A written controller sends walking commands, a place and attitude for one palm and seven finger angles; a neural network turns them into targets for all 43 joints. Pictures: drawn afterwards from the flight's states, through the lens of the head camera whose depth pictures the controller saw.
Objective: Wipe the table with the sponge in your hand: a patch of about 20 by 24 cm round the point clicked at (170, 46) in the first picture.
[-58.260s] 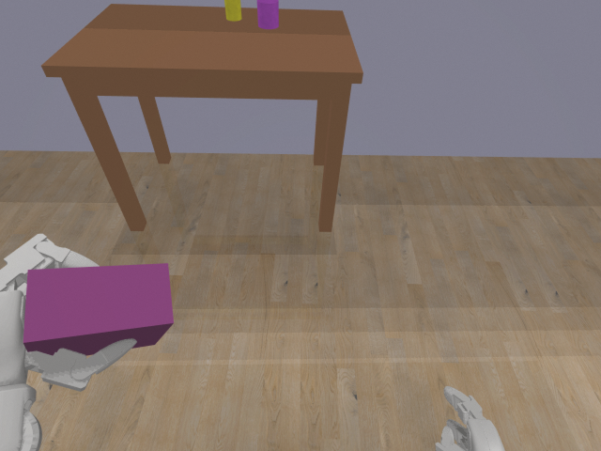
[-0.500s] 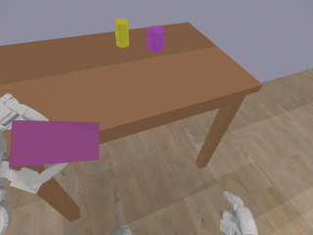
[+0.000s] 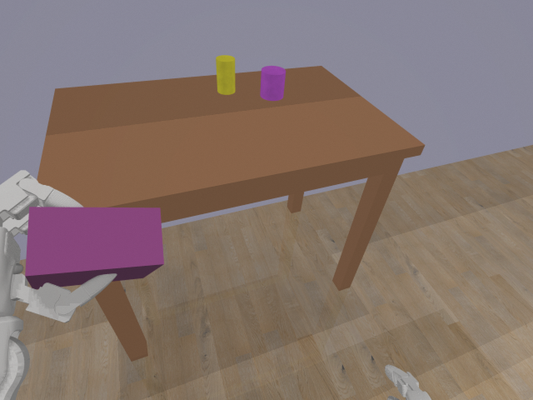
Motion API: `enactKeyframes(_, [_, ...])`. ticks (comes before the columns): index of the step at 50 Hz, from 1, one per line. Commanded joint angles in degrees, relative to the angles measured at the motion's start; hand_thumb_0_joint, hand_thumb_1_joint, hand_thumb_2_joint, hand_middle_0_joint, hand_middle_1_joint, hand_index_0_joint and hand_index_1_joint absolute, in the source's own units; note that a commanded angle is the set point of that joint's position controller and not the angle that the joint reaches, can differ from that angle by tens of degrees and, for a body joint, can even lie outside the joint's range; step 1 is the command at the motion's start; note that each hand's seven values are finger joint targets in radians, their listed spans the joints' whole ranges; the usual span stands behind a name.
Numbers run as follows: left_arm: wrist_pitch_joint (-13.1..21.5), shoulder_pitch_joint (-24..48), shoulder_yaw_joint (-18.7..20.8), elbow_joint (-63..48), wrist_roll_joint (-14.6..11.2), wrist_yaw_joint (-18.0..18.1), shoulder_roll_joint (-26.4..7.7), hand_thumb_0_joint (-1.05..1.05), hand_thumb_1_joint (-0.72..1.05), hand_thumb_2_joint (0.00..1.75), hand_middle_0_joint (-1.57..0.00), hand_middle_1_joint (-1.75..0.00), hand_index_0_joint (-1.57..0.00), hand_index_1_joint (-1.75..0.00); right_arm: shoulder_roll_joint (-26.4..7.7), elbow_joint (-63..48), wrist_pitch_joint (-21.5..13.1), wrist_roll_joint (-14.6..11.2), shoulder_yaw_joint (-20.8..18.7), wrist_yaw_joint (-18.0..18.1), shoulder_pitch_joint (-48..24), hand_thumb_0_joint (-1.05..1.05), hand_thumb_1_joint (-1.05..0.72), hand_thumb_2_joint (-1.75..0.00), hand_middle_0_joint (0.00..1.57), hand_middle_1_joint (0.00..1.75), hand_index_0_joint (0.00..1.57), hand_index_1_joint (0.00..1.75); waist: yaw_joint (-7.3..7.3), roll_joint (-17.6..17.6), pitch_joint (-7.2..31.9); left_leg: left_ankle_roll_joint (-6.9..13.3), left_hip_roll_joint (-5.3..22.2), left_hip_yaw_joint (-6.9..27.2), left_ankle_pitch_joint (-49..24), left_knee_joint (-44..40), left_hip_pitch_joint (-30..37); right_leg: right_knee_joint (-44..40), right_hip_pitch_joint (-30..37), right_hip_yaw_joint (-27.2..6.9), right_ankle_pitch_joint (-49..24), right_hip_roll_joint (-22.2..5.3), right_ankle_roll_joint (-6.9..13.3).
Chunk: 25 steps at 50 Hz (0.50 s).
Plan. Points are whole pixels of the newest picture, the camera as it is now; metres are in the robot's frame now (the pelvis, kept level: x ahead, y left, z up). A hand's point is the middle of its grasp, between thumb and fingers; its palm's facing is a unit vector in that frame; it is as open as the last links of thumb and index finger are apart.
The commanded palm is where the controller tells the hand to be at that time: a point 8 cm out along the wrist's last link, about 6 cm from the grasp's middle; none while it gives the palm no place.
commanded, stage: stop stepping back and stand still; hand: left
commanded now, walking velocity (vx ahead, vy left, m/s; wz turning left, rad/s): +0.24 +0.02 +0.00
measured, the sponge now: (115, 247) +0.23 +0.20 +0.19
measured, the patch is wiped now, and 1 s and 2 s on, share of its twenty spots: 1.00 1.00 1.00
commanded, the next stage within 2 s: stand and wait in 0.46 s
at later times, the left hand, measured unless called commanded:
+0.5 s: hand (78, 274) +0.17 +0.20 +0.22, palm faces +0.44 -0.82 -0.36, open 9.9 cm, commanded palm +0.12 +0.25 +0.22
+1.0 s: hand (84, 244) +0.22 +0.22 +0.20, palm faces +0.41 -0.83 -0.38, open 9.9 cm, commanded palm +0.16 +0.27 +0.22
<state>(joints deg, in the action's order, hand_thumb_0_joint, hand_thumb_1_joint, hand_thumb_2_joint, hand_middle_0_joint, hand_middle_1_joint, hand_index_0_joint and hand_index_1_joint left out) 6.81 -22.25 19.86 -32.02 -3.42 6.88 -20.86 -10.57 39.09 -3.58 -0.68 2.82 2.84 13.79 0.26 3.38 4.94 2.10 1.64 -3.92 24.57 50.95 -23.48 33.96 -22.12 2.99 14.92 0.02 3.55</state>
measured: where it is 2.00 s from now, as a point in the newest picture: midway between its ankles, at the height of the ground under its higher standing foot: outside the picture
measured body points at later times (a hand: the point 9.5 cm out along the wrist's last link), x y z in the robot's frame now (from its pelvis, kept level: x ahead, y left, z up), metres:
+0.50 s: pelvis -0.03 -0.03 +0.00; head -0.04 -0.04 +0.45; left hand +0.14 +0.24 +0.24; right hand +0.12 -0.29 -0.09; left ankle +0.00 +0.12 -0.73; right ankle +0.01 -0.12 -0.73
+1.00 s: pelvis +0.00 -0.01 +0.01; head +0.02 -0.01 +0.46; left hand +0.20 +0.27 +0.22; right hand +0.20 -0.24 -0.07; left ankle +0.00 +0.11 -0.73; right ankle +0.01 -0.12 -0.73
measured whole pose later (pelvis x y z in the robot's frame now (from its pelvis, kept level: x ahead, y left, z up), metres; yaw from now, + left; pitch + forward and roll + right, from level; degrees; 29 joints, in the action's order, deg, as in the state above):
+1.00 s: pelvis +0.00 -0.01 +0.01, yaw +0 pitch +0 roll -1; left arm 7.7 -25.1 21.1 -31.8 -3.6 8.3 -21.8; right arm -11.9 33.8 -3.9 -0.7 1.2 2.7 8.3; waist 0.2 -0.4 -1.7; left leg -0.9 1.8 -0.4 15.9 28.8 -12.5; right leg 27.3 -12.8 2.2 14.0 0.7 0.9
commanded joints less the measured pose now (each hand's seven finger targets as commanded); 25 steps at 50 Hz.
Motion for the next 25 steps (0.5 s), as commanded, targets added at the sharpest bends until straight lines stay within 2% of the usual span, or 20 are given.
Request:
enactKeyframes(1, [4.2, 9.7, 7.8, -14.2, -0.6, 2.9, -12.3, 0.00, 0.10, 1.30, -1.20, -1.60, -1.20, -1.60, -9.1, -12.7, -5.5, 0.0, -2.7, 2.4, -7.5, 0.00, -0.90, -0.90, 0.20, 0.30, 0.20, 0.30, -1.90, -20.9, 2.9, 6.4, 9.5, 16.0, 12.9, -36.1, 13.9, 12.2, -7.2, -1.7, 15.7, 0.9, -1.8])
enactKeyframes(2, [4.3, 10.4, 8.7, -14.3, 0.0, 3.4, -13.8, 0.00, 0.10, 1.30, -1.20, -1.60, -1.20, -1.60, -8.9, -14.4, -6.2, -0.5, -3.4, 2.3, -7.6, 0.00, -0.90, -0.90, 0.20, 0.30, 0.20, 0.30, -1.52, -24.9, 2.0, 10.0, 17.8, 26.2, 13.3, -40.3, 13.7, 28.3, -13.5, 0.5, 14.8, 2.8, -4.1])
enactKeyframes(3, [4.3, 8.7, 10.6, -9.9, 0.4, 2.5, -14.2, 0.00, 0.10, 1.30, -1.20, -1.60, -1.20, -1.60, -8.6, -13.7, -6.5, -0.9, -4.1, 1.7, -7.7, 0.00, -0.90, -0.90, 0.20, 0.30, 0.20, 0.30, 0.03, -16.8, 4.0, 10.7, 17.0, 21.5, 6.4, -38.5, 7.5, 37.4, -10.7, -3.6, 11.7, 1.2, -4.1])
enactKeyframes(4, [3.9, 9.2, 7.7, -8.6, 0.2, 1.9, -11.8, 0.00, 0.10, 1.30, -1.20, -1.60, -1.20, -1.60, -7.5, -12.1, -6.4, -1.7, -3.8, 0.3, -4.8, 0.00, -0.90, -0.90, 0.20, 0.30, 0.20, 0.30, -2.34, -14.8, -0.6, 11.0, 16.8, 24.5, 13.5, -39.3, 7.9, 38.6, -17.5, -3.5, 9.4, 0.0, -4.4])
enactKeyframes(5, [3.7, 8.0, 8.3, -6.6, 0.2, 2.0, -12.3, 0.00, 0.10, 1.30, -1.20, -1.60, -1.20, -1.60, -7.3, -12.1, -6.6, -1.7, -3.3, 0.0, -6.4, 0.00, -0.90, -0.90, 0.20, 0.30, 0.20, 0.30, -1.85, -15.3, -4.8, 11.6, 17.5, 26.2, 17.3, -40.4, 3.8, 35.0, -18.6, -5.6, 9.2, -3.2, -4.0])
enactKeyframes(6, [3.6, 6.3, 7.1, -5.1, 0.3, 1.8, -11.0, 0.00, 0.10, 1.30, -1.20, -1.60, -1.20, -1.60, -6.8, -11.1, -6.4, -1.7, -2.8, -0.1, -7.5, 0.00, -0.90, -0.90, 0.20, 0.30, 0.20, 0.30, -1.20, -13.5, -7.6, 10.2, 17.0, 23.1, 18.2, -40.2, 0.1, 28.1, -14.9, -4.5, 8.5, -4.0, -3.6])
enactKeyframes(7, [3.9, 6.7, 7.4, -6.8, 0.3, 1.6, -11.3, 0.00, 0.10, 1.30, -1.20, -1.60, -1.20, -1.60, -7.2, -11.6, -6.4, -1.7, -3.0, 0.1, -8.1, 0.00, -0.90, -0.90, 0.20, 0.30, 0.20, 0.30, -0.78, -14.4, -6.6, 8.1, 14.6, 17.8, 17.3, -39.8, -1.3, 20.1, -8.6, -1.5, 8.3, -3.1, -3.5])
enactKeyframes(8, [4.1, 4.9, 7.6, -6.2, -0.3, 1.7, -11.3, 0.00, 0.10, 1.30, -1.20, -1.60, -1.20, -1.60, -7.8, -11.8, -6.1, -1.0, -2.9, 0.5, -8.5, 0.00, -0.90, -0.90, 0.20, 0.30, 0.20, 0.30, -0.57, -14.4, -6.4, 6.8, 13.8, 16.2, 17.2, -39.2, -5.0, 12.1, -0.1, 0.3, 10.3, -2.0, -3.2])
enactKeyframes(10, [3.3, 1.7, 7.3, -6.5, -0.4, 1.7, -10.2, 0.00, 0.10, 1.30, -1.20, -1.60, -1.20, -1.60, -9.0, -13.0, -5.2, -0.2, -3.4, 0.9, -9.5, 0.00, -0.90, -0.90, 0.20, 0.30, 0.20, 0.30, 1.38, -12.2, -3.1, 3.7, 9.1, 9.4, 17.4, -27.6, -11.3, -1.7, 18.0, 4.0, 9.2, 1.8, -2.4])
enactKeyframes(11, [3.3, 1.4, 7.4, -7.4, 0.2, 1.3, -10.4, 0.00, 0.10, 1.30, -1.20, -1.60, -1.20, -1.60, -8.7, -13.6, -4.8, 0.0, -4.0, 0.9, -8.5, 0.00, -0.90, -0.90, 0.20, 0.30, 0.20, 0.30, 1.92, -2.6, -2.5, 2.2, 3.8, 3.4, 12.8, -11.0, -14.3, -10.7, 22.2, -0.8, 6.5, -0.8, -0.9])
enactKeyframes(12, [3.2, 0.6, 7.6, -7.7, 0.8, 0.9, -11.9, 0.00, 0.10, 1.30, -1.20, -1.60, -1.20, -1.60, -7.8, -13.9, -4.4, -0.4, -4.5, 0.4, -8.1, 0.00, -0.90, -0.90, 0.20, 0.30, 0.20, 0.30, 0.93, 13.7, -2.3, 0.3, -1.6, -0.5, 7.0, 10.0, -19.9, -20.3, 21.7, -23.8, 11.4, -13.9, 4.5])
enactKeyframes(13, [4.5, 8.9, 8.3, -14.2, -0.3, 0.4, -14.0, 0.00, 0.10, 1.30, -1.20, -1.60, -1.20, -1.60, -8.3, -14.1, -4.8, -0.6, -4.3, 0.4, -9.6, 0.00, -0.90, -0.90, 0.20, 0.30, 0.20, 0.30, -0.60, 10.7, -2.3, -0.7, -1.0, 4.3, 1.0, 20.9, -18.7, -24.4, 14.2, -35.2, 7.0, -20.8, 7.1])
enactKeyframes(14, [5.2, 9.4, 10.1, -13.5, -0.3, 0.6, -14.8, 0.00, 0.10, 1.30, -1.20, -1.60, -1.20, -1.60, -6.6, -11.1, -5.3, -0.5, -4.1, 0.1, -7.9, 0.00, -0.90, -0.90, 0.20, 0.30, 0.20, 0.30, -1.76, 3.2, 0.9, -0.9, 1.3, 7.5, -1.5, 21.9, -15.1, -24.1, 9.5, -34.5, 19.9, -21.2, 7.8])
enactKeyframes(16, [5.3, 8.2, 9.6, -15.6, -0.5, 0.8, -14.2, 0.00, 0.10, 1.30, -1.20, -1.60, -1.20, -1.60, -7.4, -10.3, -4.5, -0.3, -4.7, 0.1, -6.9, 0.00, -0.90, -0.90, 0.20, 0.30, 0.20, 0.30, -2.07, -0.4, -3.2, -0.7, 3.5, 7.6, -4.5, 14.2, -8.8, -23.7, -0.1, -27.6, 22.3, -19.8, 7.3])
enactKeyframes(18, [5.3, 6.7, 9.5, -15.1, -0.3, 1.5, -13.6, 0.00, 0.10, 1.30, -1.20, -1.60, -1.20, -1.60, -6.0, -10.7, -4.4, -0.1, -3.7, 1.0, -7.7, 0.00, -0.90, -0.90, 0.20, 0.30, 0.20, 0.30, -2.01, 0.9, -1.9, 0.0, 3.4, 3.8, -4.4, -2.4, 2.9, -20.8, -3.8, -17.8, 19.4, -16.5, 4.7])
enactKeyframes(19, [5.0, 5.5, 8.6, -13.7, -0.2, 2.2, -12.6, 0.00, 0.10, 1.30, -1.20, -1.60, -1.20, -1.60, -5.9, -10.9, -4.6, -0.1, -3.6, 1.5, -8.1, 0.00, -0.90, -0.90, 0.20, 0.30, 0.20, 0.30, -1.66, 2.1, -0.8, 0.6, 2.5, 2.1, -3.9, -10.2, 8.5, -18.9, -4.1, -15.5, 20.7, -15.9, 4.1])
enactKeyframes(21, [5.1, 5.0, 7.5, -11.6, -0.2, 3.4, -11.3, 0.00, 0.10, 1.30, -1.20, -1.60, -1.20, -1.60, -6.7, -11.2, -5.3, 0.2, -3.8, 2.5, -7.8, 0.00, -0.90, -0.90, 0.20, 0.30, 0.20, 0.30, -1.62, -2.5, -0.6, 1.2, -0.1, -0.3, -2.4, -21.0, 14.7, -14.3, -3.1, -12.4, 20.8, -11.7, 2.3])
enactKeyframes(23, [5.1, 5.4, 6.9, -11.6, -0.5, 3.8, -9.8, 0.00, 0.10, 1.30, -1.20, -1.60, -1.20, -1.60, -9.1, -12.3, -5.5, 0.2, -4.4, 2.7, -8.0, 0.00, -0.90, -0.90, 0.20, 0.30, 0.20, 0.30, -1.01, -13.5, -1.4, 5.1, 8.3, 14.5, 4.9, -31.0, 14.4, -1.8, -3.6, -6.3, 14.4, -3.3, -1.4])
enactKeyframes(24, [4.7, 5.6, 8.1, -10.7, -0.2, 3.9, -10.7, 0.00, 0.10, 1.30, -1.20, -1.60, -1.20, -1.60, -9.8, -13.0, -5.3, -0.2, -4.6, 2.6, -8.1, 0.00, -0.90, -0.90, 0.20, 0.30, 0.20, 0.30, 0.01, -13.3, 0.2, 5.6, 11.3, 17.4, 7.3, -33.8, 9.8, 3.3, 1.3, 0.1, 11.3, 0.2, -3.8])
enactKeyframes(25, [4.3, 5.9, 8.2, -8.7, -0.3, 3.7, -10.6, 0.00, 0.10, 1.30, -1.20, -1.60, -1.20, -1.60, -9.4, -13.0, -5.1, -1.0, -4.8, 2.5, -8.2, 0.00, -0.90, -0.90, 0.20, 0.30, 0.20, 0.30, -0.11, -12.3, -0.8, 4.7, 11.1, 17.5, 14.9, -35.3, 2.7, 2.6, 6.2, 0.1, 11.2, 0.8, -4.7])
